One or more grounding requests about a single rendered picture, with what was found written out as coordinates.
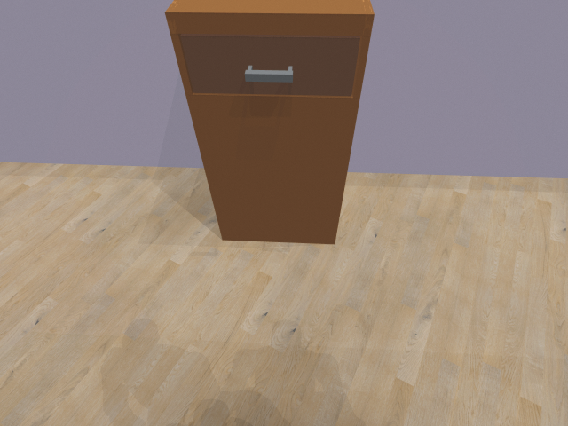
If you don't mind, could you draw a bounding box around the handle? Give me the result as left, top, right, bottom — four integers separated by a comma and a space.
245, 66, 293, 83

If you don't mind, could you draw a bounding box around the drawer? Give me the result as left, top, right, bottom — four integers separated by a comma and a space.
180, 34, 360, 96

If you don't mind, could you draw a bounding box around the cabinet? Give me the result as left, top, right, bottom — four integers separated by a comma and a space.
165, 0, 375, 244

